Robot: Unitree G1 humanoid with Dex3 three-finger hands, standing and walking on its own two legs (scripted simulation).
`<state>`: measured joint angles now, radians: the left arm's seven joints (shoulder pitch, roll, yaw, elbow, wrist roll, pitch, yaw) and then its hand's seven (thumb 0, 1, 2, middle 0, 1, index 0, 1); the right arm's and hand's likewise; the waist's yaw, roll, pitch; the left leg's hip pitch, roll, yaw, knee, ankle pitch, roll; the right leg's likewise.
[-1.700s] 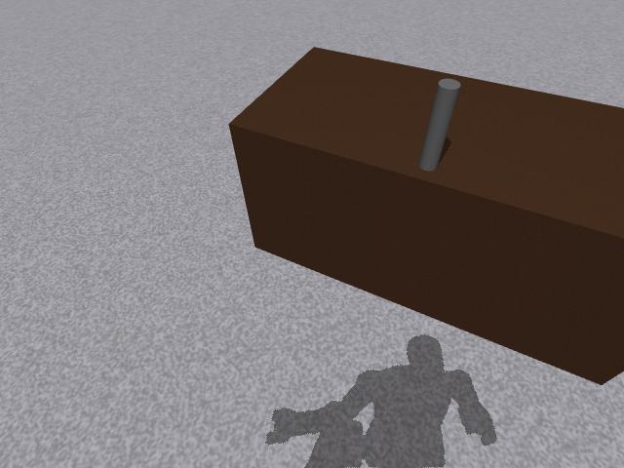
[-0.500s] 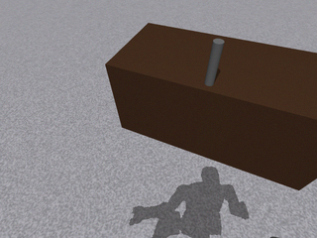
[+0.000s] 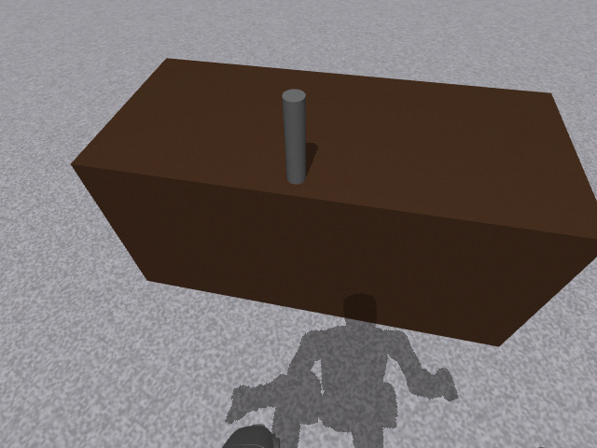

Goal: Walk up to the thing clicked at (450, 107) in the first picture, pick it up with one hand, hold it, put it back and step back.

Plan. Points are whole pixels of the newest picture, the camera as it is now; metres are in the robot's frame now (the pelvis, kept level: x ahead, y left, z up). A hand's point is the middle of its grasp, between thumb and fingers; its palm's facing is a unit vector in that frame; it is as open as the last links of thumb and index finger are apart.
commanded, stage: walk up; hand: left
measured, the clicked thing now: (295, 140) +0.73 +0.07 -0.05
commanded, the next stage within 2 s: none
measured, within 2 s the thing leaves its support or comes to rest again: neither
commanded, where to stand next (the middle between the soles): +0.33 -0.08 m, yaw -10 degrees
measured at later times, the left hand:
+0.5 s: hand (223, 314) +0.34 +0.18 -0.13, palm faces -0.22 -0.89 -0.40, open 7.4 cm
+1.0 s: hand (250, 303) +0.38 +0.14 -0.16, palm faces -0.17 -0.90 -0.39, open 7.4 cm
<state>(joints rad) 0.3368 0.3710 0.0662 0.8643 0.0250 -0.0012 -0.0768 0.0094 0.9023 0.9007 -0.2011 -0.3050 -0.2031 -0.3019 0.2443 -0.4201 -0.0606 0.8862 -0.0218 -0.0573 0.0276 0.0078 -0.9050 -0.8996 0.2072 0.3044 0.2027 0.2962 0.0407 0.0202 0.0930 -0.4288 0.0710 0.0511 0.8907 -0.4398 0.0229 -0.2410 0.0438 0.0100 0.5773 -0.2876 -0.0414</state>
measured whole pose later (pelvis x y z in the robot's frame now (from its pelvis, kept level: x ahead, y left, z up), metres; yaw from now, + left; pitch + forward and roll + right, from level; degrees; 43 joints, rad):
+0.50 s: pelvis +0.17 -0.08 -0.01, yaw -9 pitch -3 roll +1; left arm 0.18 0.42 0.08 0.83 0.01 -0.02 -0.09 0.01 0.91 0.90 -0.20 -0.30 -0.20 -0.30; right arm 0.41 -0.46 -0.06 0.85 -0.03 -0.07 0.01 0.01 -0.90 -0.90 0.21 0.31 0.21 0.30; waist -0.07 0.02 0.12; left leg -0.09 0.17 0.15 0.68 -0.47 -0.04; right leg -0.41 -0.03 -0.02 0.65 -0.17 -0.02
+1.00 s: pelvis +0.25 -0.11 -0.01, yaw -11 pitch -3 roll +1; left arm 0.20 0.39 0.03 0.86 -0.01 -0.03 0.03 0.01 0.90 0.90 -0.20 -0.31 -0.20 -0.30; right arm 0.20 -0.36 -0.04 0.88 -0.03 0.01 0.01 0.01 -0.91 -0.90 0.21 0.30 0.20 0.30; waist 0.02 -0.03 0.16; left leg -0.36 -0.01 0.01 0.68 -0.28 0.00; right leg -0.35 0.01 -0.01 0.76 -0.36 -0.04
